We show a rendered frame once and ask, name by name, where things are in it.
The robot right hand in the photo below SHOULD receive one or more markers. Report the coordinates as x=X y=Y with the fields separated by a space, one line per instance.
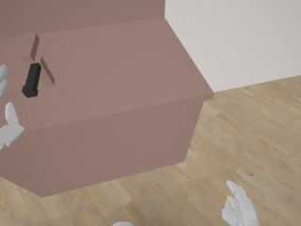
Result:
x=244 y=211

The robot left hand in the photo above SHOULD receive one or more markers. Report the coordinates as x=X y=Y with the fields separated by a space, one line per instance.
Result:
x=8 y=133

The counter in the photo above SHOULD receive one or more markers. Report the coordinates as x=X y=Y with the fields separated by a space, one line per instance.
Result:
x=118 y=94

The tap lever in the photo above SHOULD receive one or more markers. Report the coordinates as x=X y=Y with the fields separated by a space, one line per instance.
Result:
x=30 y=89

